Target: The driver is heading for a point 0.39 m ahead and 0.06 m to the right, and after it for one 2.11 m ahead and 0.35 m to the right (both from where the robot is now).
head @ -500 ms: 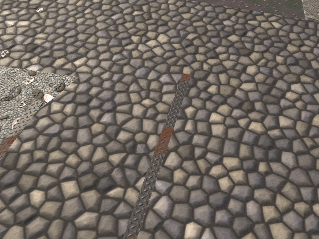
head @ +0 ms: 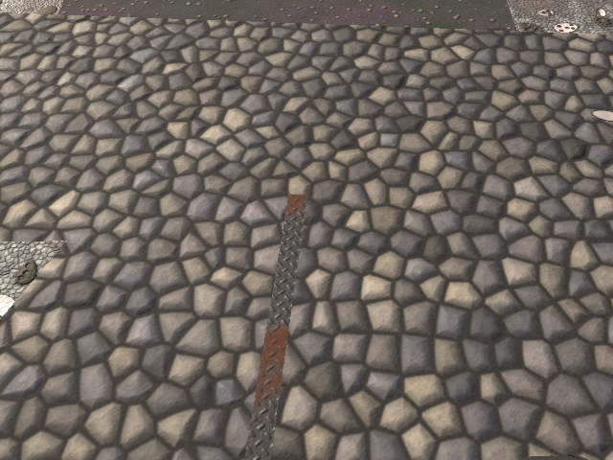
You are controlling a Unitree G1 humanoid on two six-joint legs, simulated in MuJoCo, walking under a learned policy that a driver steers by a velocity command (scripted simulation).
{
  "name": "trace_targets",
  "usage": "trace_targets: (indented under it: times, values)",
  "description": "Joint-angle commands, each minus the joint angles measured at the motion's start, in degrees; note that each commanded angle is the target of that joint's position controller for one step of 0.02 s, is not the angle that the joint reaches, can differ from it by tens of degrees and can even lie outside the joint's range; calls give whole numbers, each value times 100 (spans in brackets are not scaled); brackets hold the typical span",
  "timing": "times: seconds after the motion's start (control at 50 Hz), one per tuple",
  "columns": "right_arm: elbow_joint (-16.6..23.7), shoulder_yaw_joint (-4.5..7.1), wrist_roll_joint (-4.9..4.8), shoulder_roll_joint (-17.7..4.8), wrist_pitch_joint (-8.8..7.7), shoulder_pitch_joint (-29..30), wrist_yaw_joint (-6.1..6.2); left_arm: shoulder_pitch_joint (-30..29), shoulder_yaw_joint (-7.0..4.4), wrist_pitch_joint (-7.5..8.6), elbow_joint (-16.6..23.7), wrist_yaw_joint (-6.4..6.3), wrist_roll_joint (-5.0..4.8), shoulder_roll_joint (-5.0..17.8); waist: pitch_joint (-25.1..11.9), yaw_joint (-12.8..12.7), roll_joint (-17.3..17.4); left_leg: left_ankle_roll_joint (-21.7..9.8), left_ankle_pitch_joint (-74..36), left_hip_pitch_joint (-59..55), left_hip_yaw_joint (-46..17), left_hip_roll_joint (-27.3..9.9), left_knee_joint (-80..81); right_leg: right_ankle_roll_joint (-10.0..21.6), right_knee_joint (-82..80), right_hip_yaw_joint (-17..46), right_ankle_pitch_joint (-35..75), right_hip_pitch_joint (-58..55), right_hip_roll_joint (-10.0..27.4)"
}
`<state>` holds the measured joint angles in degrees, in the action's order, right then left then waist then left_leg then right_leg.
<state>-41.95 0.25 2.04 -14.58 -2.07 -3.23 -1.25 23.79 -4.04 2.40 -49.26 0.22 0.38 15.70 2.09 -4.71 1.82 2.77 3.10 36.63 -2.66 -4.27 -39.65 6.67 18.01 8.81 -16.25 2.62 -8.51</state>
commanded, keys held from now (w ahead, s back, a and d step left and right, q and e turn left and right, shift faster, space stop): w+e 0.30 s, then e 0.34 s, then no key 0.36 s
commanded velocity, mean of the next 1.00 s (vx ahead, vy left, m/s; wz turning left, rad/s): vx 0.26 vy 0.00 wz -0.49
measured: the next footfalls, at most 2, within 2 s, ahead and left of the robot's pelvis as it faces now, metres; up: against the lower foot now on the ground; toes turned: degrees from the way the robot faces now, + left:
left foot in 0.10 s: +0.24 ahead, +0.13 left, +0.00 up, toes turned -6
right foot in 0.60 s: +0.39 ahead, -0.12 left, +0.00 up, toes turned -24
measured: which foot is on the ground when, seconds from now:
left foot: up 0.00-0.08, down 0.10-0.58, up 0.60-1.00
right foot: down 0.00-0.12, up 0.14-0.58, down 0.60-1.00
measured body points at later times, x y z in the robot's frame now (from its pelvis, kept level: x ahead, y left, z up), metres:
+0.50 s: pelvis +0.24 +0.02 +0.00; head +0.28 +0.01 +0.45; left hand +0.49 +0.19 -0.10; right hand +0.17 -0.24 -0.13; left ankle +0.20 +0.13 -0.74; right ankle +0.34 -0.13 -0.70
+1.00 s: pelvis +0.32 -0.02 +0.00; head +0.33 -0.04 +0.45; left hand +0.53 +0.16 -0.12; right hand +0.28 -0.30 -0.14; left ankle +0.39 +0.10 -0.71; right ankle +0.35 -0.11 -0.74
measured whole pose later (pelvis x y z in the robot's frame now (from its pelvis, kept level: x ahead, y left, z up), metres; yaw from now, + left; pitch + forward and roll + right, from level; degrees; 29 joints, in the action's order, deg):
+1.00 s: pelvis +0.32 -0.02 +0.00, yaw -28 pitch +0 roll +0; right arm -46.1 2.2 1.0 -14.1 3.7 -13.9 1.2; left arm 13.6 -2.2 -1.1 -43.9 0.1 1.8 13.1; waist 1.1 -1.2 0.8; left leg 0.2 22.8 22.1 -1.2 -1.3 -44.9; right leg 5.8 23.0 2.4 -5.7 17.5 -6.7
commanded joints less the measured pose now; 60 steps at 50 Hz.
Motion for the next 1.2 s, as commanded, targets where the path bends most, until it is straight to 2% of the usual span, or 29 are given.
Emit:
trace_targets:
  times: [0.02,0.08,0.1,0.12,0.14,0.16,0.18,0.2,0.26,0.3,0.38,0.44,0.48,0.54,0.58,0.6,0.62,0.64,0.68,0.72,0.78,0.92,1.02,1.06,1.08,1.1,1.12,1.14,1.2]
  values:
    - [623,94,-44,-529,-164,658,6,256,-233,42,289,-74,59,982,-61,-2,-639,-106,56,-310,111,312,536,532,90,1225,2964,-123,1527]
    - [269,226,-61,-843,-265,-642,100,-276,-258,86,457,-57,60,1125,-472,686,-562,-378,516,-2334,164,606,1242,193,1148,1255,3550,393,1308]
    - [128,317,18,-1102,-344,-1394,179,-278,-205,138,483,5,1,949,-988,1035,-146,-586,712,-3526,-260,116,1469,41,2347,923,3088,858,909]
    - [172,426,157,-1570,-342,-2130,281,-33,-60,177,682,20,-144,407,-1873,1164,705,-943,1954,-4954,-2040,-1469,1735,-136,4035,249,890,1913,407]
    - [164,501,93,-1769,-237,-1854,266,367,-49,140,850,16,-92,474,-2045,724,1739,-1484,2294,-5166,-4355,-2211,2439,-172,4979,-223,-1648,3172,-17]
    - [258,421,43,-1211,-180,-1442,234,275,-82,32,608,-27,66,771,-1200,598,652,-1501,2817,-4430,-3852,-2054,2395,-152,5448,-172,-1178,3526,541]
    - [293,315,-5,-749,-177,-1180,208,-137,-79,1,603,38,112,758,-602,640,20,-1388,2529,-3736,-2894,-1705,2478,-191,5325,-248,-689,3453,722]
    - [259,266,3,-590,-187,-1044,195,-284,-64,-25,637,91,104,633,-288,539,38,-1219,1808,-3253,-2102,-1404,2660,-242,5051,-307,-442,3306,890]
    - [44,270,-66,-593,-334,-1268,175,-369,-43,-199,693,223,195,518,-191,432,470,-1100,266,-2878,-908,-1038,2843,-364,4886,-470,-146,3097,1050]
    - [-45,304,-117,-637,-413,-1385,136,-658,-24,-242,834,275,179,465,-171,416,410,-1174,-205,-2964,-513,-1076,2981,-414,4829,-481,137,3372,1116]
    - [-166,322,-124,-655,-380,-1424,148,-1246,43,-255,1088,302,163,298,-8,391,364,-1179,-2589,-3012,554,-946,2720,-591,3938,-803,715,3518,1082]
    - [-198,343,-148,-723,-312,-1390,168,-1681,146,-227,1237,377,130,95,-50,497,499,-1017,-2730,-2862,1161,-739,2496,-521,2643,-1165,1392,2813,1006]
    - [-246,386,-164,-837,-261,-1504,195,-1821,141,-231,1307,394,159,135,-114,568,526,-932,-2885,-3063,1247,-821,2217,-437,2153,-1332,1346,2519,902]
    - [-280,463,-192,-1020,-137,-1562,269,-1587,57,-209,1336,349,245,337,-325,495,540,-831,-3522,-3476,1263,-991,1286,-179,1668,-1421,659,2105,683]
    - [-260,474,-223,-1044,-39,-1572,285,-595,-59,-77,1039,225,354,524,-928,49,5,-582,-2686,-3203,1451,-717,-659,85,729,-1303,1388,883,438]
    - [-92,396,-143,-741,-15,-1976,261,-276,-197,-22,1048,128,342,1102,-1465,93,-933,-337,370,-1915,1493,-396,-2281,388,1004,188,3678,-453,1799]
    - [186,332,-172,-501,86,-2281,232,-292,-373,-108,1215,94,97,1727,-2168,286,-1728,-87,3765,-396,974,693,-3885,1619,909,2549,5806,-1434,3231]
    - [76,369,-5,-724,194,-1966,247,-204,-358,-204,1239,58,-139,1412,-2235,52,-625,-80,3347,-239,141,304,-4019,1628,771,2125,5123,-1207,2960]
    - [106,324,-79,-593,206,-1434,261,-918,-134,-287,1219,-29,-58,729,-882,353,-338,-100,2502,-182,133,16,-3383,1164,335,1102,3980,197,2354]
    - [9,333,18,-615,336,-1629,260,-1243,-35,-284,1226,-68,-20,461,-684,619,-561,-90,2071,-761,191,-10,-2895,822,104,605,3679,956,1877]
    - [-90,329,-49,-507,451,-1767,226,-1167,-59,-193,1132,-17,67,596,-905,674,-480,-120,1872,-1133,224,142,-2595,748,-20,430,3541,1198,1797]
    - [-82,310,-77,-409,545,-1175,237,-1001,-17,-269,908,-29,124,523,-520,386,-821,-191,1803,-1266,170,232,-1045,590,-542,793,346,1236,1723]
    - [-213,269,-155,-316,464,-1308,314,-979,16,-335,714,-55,145,499,-331,374,-794,-394,2039,-2033,315,500,292,565,-356,1058,102,1346,1785]
    - [-376,231,-145,-215,375,-1673,351,-985,59,-356,613,-112,63,435,-280,593,-604,-565,1266,-2879,310,519,1778,272,-115,1013,130,1676,1652]
    - [-363,235,-72,-375,296,-1638,375,-849,115,-326,580,-127,40,254,-269,498,-248,-673,1154,-3171,-286,31,2241,-26,88,897,-19,1912,1467]
    - [-262,259,-6,-722,227,-1472,381,-640,192,-287,574,-115,-30,-26,-389,307,459,-963,1326,-3188,-1389,-902,2655,-302,591,325,-248,2055,985]
    - [-276,225,-58,-626,192,-1013,317,-965,147,-286,557,-109,-9,129,80,222,681,-1195,901,-2011,-1569,-1216,2736,-372,653,-267,-72,1505,542]
    - [-245,156,-81,-397,138,-728,288,-978,156,-281,465,-81,72,138,74,135,574,-1073,871,-1777,-1211,-955,2671,-377,647,-241,295,922,683]
    - [-440,161,-139,-449,88,-1027,310,-1054,126,-226,270,-46,101,286,-56,296,603,-681,1230,-1959,-707,-344,2501,-366,327,-6,1102,541,892]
